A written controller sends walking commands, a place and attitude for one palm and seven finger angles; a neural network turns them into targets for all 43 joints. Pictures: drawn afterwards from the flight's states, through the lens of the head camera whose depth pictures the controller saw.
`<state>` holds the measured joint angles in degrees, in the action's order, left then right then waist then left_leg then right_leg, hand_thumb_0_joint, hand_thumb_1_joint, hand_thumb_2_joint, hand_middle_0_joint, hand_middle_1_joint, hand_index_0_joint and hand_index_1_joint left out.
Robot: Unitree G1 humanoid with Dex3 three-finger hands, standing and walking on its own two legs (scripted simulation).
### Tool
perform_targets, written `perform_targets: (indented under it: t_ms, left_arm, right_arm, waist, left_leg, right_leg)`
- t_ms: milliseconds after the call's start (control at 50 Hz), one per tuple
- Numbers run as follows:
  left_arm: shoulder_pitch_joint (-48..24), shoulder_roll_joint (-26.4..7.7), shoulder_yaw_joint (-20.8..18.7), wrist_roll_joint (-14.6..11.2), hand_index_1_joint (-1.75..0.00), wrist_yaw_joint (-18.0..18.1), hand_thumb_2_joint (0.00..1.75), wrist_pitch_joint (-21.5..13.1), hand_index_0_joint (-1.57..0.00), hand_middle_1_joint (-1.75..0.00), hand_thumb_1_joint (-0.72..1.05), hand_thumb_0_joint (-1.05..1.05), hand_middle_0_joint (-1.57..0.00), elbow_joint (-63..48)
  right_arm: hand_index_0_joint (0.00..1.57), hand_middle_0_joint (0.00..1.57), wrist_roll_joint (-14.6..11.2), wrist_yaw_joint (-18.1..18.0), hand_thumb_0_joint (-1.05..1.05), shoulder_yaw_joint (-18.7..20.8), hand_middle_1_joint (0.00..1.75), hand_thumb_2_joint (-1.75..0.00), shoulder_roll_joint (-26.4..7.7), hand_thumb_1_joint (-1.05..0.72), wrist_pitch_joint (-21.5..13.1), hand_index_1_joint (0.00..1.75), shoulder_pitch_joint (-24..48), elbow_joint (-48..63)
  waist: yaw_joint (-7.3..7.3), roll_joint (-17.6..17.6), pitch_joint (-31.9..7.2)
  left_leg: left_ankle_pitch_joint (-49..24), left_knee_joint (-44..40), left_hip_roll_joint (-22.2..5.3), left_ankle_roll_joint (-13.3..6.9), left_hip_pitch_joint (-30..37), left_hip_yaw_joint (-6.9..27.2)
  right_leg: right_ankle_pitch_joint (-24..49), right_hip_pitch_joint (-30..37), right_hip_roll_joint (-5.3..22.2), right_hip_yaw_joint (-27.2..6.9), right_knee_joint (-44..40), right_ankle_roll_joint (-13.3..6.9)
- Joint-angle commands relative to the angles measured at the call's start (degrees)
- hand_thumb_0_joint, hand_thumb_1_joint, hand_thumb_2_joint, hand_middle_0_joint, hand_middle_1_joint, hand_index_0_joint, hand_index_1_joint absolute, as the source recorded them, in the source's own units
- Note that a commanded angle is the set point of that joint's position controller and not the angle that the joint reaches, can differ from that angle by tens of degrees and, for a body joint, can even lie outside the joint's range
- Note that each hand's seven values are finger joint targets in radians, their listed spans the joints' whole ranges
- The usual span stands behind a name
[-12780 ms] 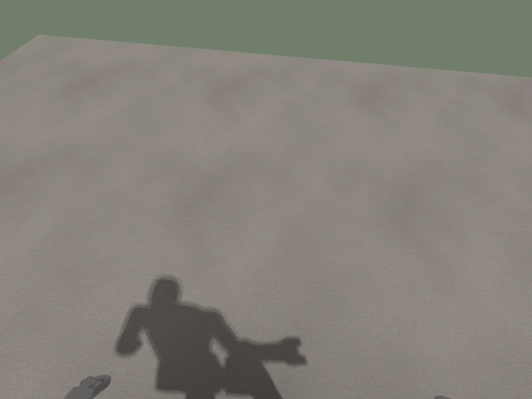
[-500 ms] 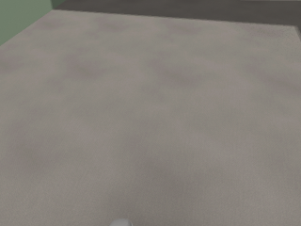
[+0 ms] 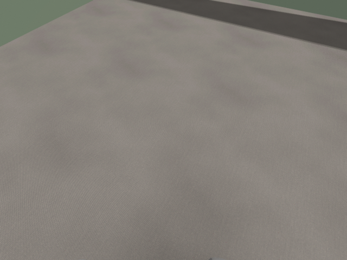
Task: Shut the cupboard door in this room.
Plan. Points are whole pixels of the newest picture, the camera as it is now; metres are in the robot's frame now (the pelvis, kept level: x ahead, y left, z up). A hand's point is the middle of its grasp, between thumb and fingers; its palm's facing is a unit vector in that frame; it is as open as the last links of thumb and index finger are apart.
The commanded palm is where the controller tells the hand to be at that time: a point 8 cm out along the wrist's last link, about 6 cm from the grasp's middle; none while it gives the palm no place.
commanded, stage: turn or walk to find it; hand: left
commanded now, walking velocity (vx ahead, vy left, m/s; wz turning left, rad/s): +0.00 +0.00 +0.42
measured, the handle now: out of the picture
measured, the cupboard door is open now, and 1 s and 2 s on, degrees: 78 78 78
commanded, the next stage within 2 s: none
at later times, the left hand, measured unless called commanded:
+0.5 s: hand out of the picture -0.03 +0.16 -0.16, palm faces +0.27 -0.93 -0.25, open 7.4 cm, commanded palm none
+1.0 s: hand out of the picture -0.06 +0.22 -0.16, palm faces +0.43 -0.86 -0.26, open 7.4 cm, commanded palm none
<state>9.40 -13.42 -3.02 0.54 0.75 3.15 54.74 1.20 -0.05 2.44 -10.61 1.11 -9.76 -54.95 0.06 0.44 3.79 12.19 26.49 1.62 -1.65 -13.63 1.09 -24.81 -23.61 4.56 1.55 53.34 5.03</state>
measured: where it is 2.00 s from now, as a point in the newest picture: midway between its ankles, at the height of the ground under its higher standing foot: outside the picture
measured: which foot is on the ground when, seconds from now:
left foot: down 0.00-0.12, up 0.14-0.58, down 0.60-1.00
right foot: up 0.00-0.10, down 0.12-0.60, up 0.62-1.00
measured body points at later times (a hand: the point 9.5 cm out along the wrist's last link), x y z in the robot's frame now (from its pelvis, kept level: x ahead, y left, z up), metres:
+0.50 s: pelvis -0.03 -0.04 +0.00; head +0.01 -0.04 +0.45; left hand -0.04 +0.21 -0.14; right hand +0.05 -0.28 -0.16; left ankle -0.11 +0.11 -0.69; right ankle +0.00 -0.14 -0.74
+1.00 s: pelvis -0.06 -0.01 +0.00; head -0.03 +0.00 +0.45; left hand -0.08 +0.26 -0.14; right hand +0.10 -0.20 -0.15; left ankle -0.10 +0.09 -0.74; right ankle -0.01 -0.14 -0.70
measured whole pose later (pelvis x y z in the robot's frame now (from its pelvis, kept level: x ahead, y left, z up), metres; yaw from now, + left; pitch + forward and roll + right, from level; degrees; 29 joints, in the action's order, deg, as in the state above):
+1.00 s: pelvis -0.06 -0.01 +0.00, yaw +25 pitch +0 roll +0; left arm 7.9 -13.1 -2.8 0.3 0.9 2.9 54.2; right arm 1.3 -0.2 2.7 -10.7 1.2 -10.8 -55.3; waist 0.8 -0.2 4.1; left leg 13.3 26.9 2.0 -1.2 -13.4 2.4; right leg -25.2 -22.2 3.8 1.7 48.8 5.1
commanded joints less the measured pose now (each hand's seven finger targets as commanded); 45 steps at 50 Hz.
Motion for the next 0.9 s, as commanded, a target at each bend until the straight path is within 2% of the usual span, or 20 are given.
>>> perform_targets:
  t_ms: [0, 60, 80, 100, 120, 140, 180, 200, 240, 380, 460, 500, 540, 560, 580, 600, 620, 640, 720, 880]
  left_arm:
    - [-0.2, -3.5, -0.7, -0.2, -0.3, 0.4, 0.9, -1.7, -0.2, -0.3, 0.9, 0.0, -0.2, -4.8]
    - [4.9, -4.0, -1.0, -0.3, -0.3, 0.6, 0.9, -2.5, -0.2, -0.3, 0.9, 0.0, -0.2, -3.6]
    - [6.9, -6.2, -1.5, 0.1, -0.3, 0.8, 0.9, -3.0, -0.2, -0.3, 0.9, 0.0, -0.2, -3.2]
    - [8.2, -11.5, -2.4, 1.1, -0.3, 1.3, 0.9, -3.6, -0.2, -0.3, 0.9, 0.0, -0.2, -3.4]
    - [7.5, -13.3, -2.6, 0.8, -0.3, 1.4, 0.9, -3.4, -0.2, -0.3, 0.9, 0.0, -0.2, -4.4]
    - [4.2, -11.4, -2.5, 0.6, -0.3, 1.5, 0.9, -3.2, -0.2, -0.3, 0.9, 0.0, -0.2, -5.4]
    - [-1.8, -8.7, -1.9, 0.4, -0.3, 1.3, 0.9, -3.2, -0.2, -0.3, 0.9, 0.0, -0.2, -6.8]
    - [-3.7, -7.1, -1.5, 0.3, -0.3, 1.4, 0.9, -3.2, -0.2, -0.3, 0.9, 0.0, -0.2, -7.3]
    - [-2.0, -5.9, -1.0, 0.3, -0.3, 1.2, 0.9, -3.8, -0.2, -0.3, 0.9, 0.0, -0.2, -7.0]
    - [4.9, -7.5, -1.7, 0.9, -0.3, 1.4, 0.9, -3.8, -0.2, -0.3, 0.9, 0.0, -0.2, -4.1]
    - [7.5, -9.6, -2.4, 1.4, -0.3, 1.1, 0.9, -3.4, -0.2, -0.3, 0.9, 0.0, -0.2, -2.4]
    - [6.7, -10.4, -2.7, 1.3, -0.3, 1.1, 0.9, -3.2, -0.2, -0.3, 0.9, 0.0, -0.2, -1.9]
    - [5.8, -10.2, -2.7, 0.8, -0.3, 0.9, 0.9, -2.9, -0.2, -0.3, 0.9, 0.0, -0.2, -1.7]
    - [5.3, -9.0, -2.4, 0.2, -0.3, 0.8, 0.9, -2.5, -0.2, -0.3, 0.9, 0.0, -0.2, -2.1]
    - [5.7, -5.3, -1.9, -0.3, -0.3, 0.5, 0.9, -2.0, -0.2, -0.3, 0.9, 0.0, -0.2, -3.7]
    - [1.7, -3.6, -0.5, 0.3, -0.3, 0.5, 0.9, -1.5, -0.2, -0.3, 0.9, 0.0, -0.2, -5.2]
    - [0.9, -4.5, -0.9, 0.4, -0.3, 0.4, 0.9, -1.1, -0.2, -0.3, 0.9, 0.0, -0.2, -5.3]
    - [-0.4, -4.2, -1.1, 0.6, -0.3, 0.7, 0.9, -0.6, -0.2, -0.3, 0.9, 0.0, -0.2, -4.2]
    - [1.5, -5.1, -1.4, 0.3, -0.3, -0.2, 0.9, -1.1, -0.2, -0.3, 0.9, 0.0, -0.2, -1.9]
    - [-1.7, -4.2, -0.8, 0.1, -0.3, 0.3, 0.9, -1.2, -0.2, -0.3, 0.9, 0.0, -0.2, -4.2]
  right_arm:
    - [0.2, 0.2, 0.3, -0.7, 0.0, 3.5, 0.3, -0.9, -12.4, -0.9, -0.1, 0.3, -2.5, 3.1]
    - [0.2, 0.2, -0.1, -0.5, 0.0, 3.6, 0.3, -0.9, -11.6, -0.9, 0.2, 0.3, -1.0, 3.7]
    - [0.2, 0.2, -0.5, -0.2, 0.0, 3.5, 0.3, -0.9, -9.7, -0.9, 0.1, 0.3, -1.2, 3.9]
    - [0.2, 0.2, -0.9, 0.1, 0.0, 2.9, 0.3, -0.9, -5.7, -0.9, 0.1, 0.3, -2.2, 4.8]
    - [0.2, 0.2, -0.4, -0.1, 0.0, 3.3, 0.3, -0.9, -7.1, -0.9, 0.6, 0.3, -0.1, 5.9]
    - [0.2, 0.2, -0.1, 0.1, 0.0, 3.8, 0.3, -0.9, -8.4, -0.9, 1.3, 0.3, -0.6, 5.1]
    - [0.2, 0.2, 0.3, 0.6, 0.0, 4.1, 0.3, -0.9, -8.1, -0.9, 2.3, 0.3, -3.1, 2.5]
    - [0.2, 0.2, 0.3, 0.9, 0.0, 4.1, 0.3, -0.9, -7.7, -0.9, 2.4, 0.3, -5.3, 1.4]
    - [0.2, 0.2, 0.3, 1.0, 0.0, 3.6, 0.3, -0.9, -6.6, -0.9, 2.4, 0.3, -7.2, 0.4]
    - [0.2, 0.2, 0.0, 0.9, 0.0, 2.9, 0.3, -0.9, -6.4, -0.9, 2.2, 0.3, -2.1, 1.4]
    - [0.2, 0.2, -0.6, 0.7, 0.0, 1.9, 0.3, -0.9, -5.2, -0.9, 1.3, 0.3, 0.7, 2.2]
    - [0.2, 0.2, -0.9, 0.5, 0.0, 1.7, 0.3, -0.9, -5.1, -0.9, 0.7, 0.3, -1.1, 2.0]
    - [0.2, 0.2, -0.8, 0.4, 0.0, 1.7, 0.3, -0.9, -5.9, -0.9, 0.1, 0.3, -4.1, 1.1]
    - [0.2, 0.2, -0.8, 0.5, 0.0, 2.1, 0.3, -0.9, -8.0, -0.9, -0.4, 0.3, -6.4, 0.5]
    - [0.2, 0.2, -0.2, 0.2, 0.0, 3.4, 0.3, -0.9, -13.5, -0.9, -0.9, 0.3, -7.6, 0.8]
    - [0.2, 0.2, -0.4, -0.1, 0.0, 3.9, 0.3, -0.9, -16.7, -0.9, -0.4, 0.3, -9.5, 0.5]
    - [0.2, 0.2, -0.1, -0.4, 0.0, 3.8, 0.3, -0.9, -16.2, -0.9, -0.1, 0.3, -8.7, 0.4]
    - [0.2, 0.2, 0.0, -1.0, 0.0, 3.3, 0.3, -0.9, -14.1, -0.9, -0.5, 0.3, -6.9, 0.3]
    - [0.2, 0.2, -0.2, -1.3, 0.0, 2.2, 0.3, -0.9, -11.6, -0.9, -0.9, 0.3, -1.7, 1.9]
    - [0.2, 0.2, 0.0, -1.0, 0.0, 3.1, 0.3, -0.9, -12.0, -0.9, -0.7, 0.3, -4.6, 2.1]
  waist:
    - [1.33, -10.0, -5.0]
    - [-1.45, -7.9, -7.0]
    - [-2.3, -2.7, -8.1]
    - [-2.86, 12.7, -8.4]
    - [-3.53, 15.8, -5.7]
    - [-2.02, 11.0, -3.9]
    - [0.75, 9.3, 0.5]
    - [2.16, 7.7, 0.5]
    - [1.85, 7.8, -0.9]
    - [-1.64, 9.1, -2.3]
    - [-3.34, 11.1, -4.8]
    - [-2.5, 11.5, -6.8]
    - [-0.4, 9.1, -8.4]
    - [1.3, 3.6, -9.6]
    - [2.03, -12.2, -9.3]
    - [3.38, -17.4, -7.2]
    - [3.17, -12.4, -6.5]
    - [3.1, -16.1, -4.9]
    - [0.44, -9.3, -2.7]
    - [1.93, -8.0, -4.8]
  left_leg:
    - [-21.1, -5.4, -14.5, -8.0, 3.6, 16.9]
    - [-15.3, -1.0, -11.1, -5.1, -3.6, 16.2]
    - [-7.2, 3.0, -7.6, -2.1, -9.0, 13.5]
    - [9.4, 15.1, 0.1, 2.1, -19.4, 5.2]
    - [21.4, 27.2, 1.5, 3.1, -19.9, 3.1]
    - [18.7, 35.0, -0.4, 2.8, -18.5, 5.3]
    - [12.7, 42.8, -1.7, 3.2, -18.1, 4.5]
    - [10.1, 44.0, -2.6, 3.6, -17.6, 3.5]
    - [6.7, 44.7, -2.4, 4.8, -18.2, 1.9]
    - [11.3, 33.4, -4.7, 6.2, -16.8, -0.6]
    - [15.6, 19.8, -4.0, 5.5, -11.8, -3.8]
    - [14.3, 12.7, -3.6, 5.0, -7.9, -5.1]
    - [3.8, 1.2, -2.7, 4.3, 0.4, -6.4]
    - [-4.1, -5.3, -4.9, 3.4, 7.8, -3.5]
    - [-16.7, -8.3, -17.8, -1.6, 15.1, 13.2]
    - [-28.4, -8.7, -24.1, -5.9, 12.3, 17.8]
    - [-27.9, -7.7, -25.1, -8.4, 10.1, 15.4]
    - [-27.1, -8.5, -21.4, -7.3, 7.1, 14.2]
    - [-28.1, -7.1, -15.3, -5.9, 7.1, 8.0]
    - [-25.8, -6.5, -15.9, -8.4, 10.1, 13.9]
  right_leg:
    - [-0.8, 2.3, -1.6, 0.5, -10.4, -0.8]
    - [11.1, 14.7, -2.3, 1.6, -25.8, -1.3]
    - [14.1, 21.6, 1.4, -1.4, -32.2, -2.1]
    - [14.3, 27.7, 15.3, -15.9, -36.9, -6.5]
    - [16.9, 18.7, 23.7, -21.9, -38.9, -12.3]
    - [10.4, 12.4, 21.9, -17.9, -40.1, -13.8]
    - [3.1, 6.3, 16.5, -12.1, -41.3, -11.3]
    - [6.2, 6.3, 14.6, -7.8, -40.1, -10.2]
    - [13.8, 10.4, 12.1, -2.3, -38.0, -9.2]
    - [19.3, 16.6, 15.8, -1.4, -36.3, -12.1]
    - [30.8, 19.9, 16.8, -0.5, -31.8, -13.4]
    - [34.7, 20.9, 17.1, 0.8, -28.4, -12.9]
    - [33.1, 17.1, 15.0, 4.3, -23.3, -9.3]
    - [27.5, 11.7, 12.8, 7.1, -17.3, -6.3]
    - [6.3, -2.9, 5.5, 9.8, -6.6, -2.0]
    - [-11.1, -7.5, 2.4, 6.3, 1.3, -0.8]
    - [-9.9, -7.1, 3.3, 3.1, 6.0, -1.3]
    - [-7.2, -7.5, 3.4, 0.7, 7.5, -1.0]
    - [1.6, -7.7, 2.1, 0.5, 11.2, -0.3]
    - [-0.1, -6.9, 0.6, -0.6, 2.3, 0.5]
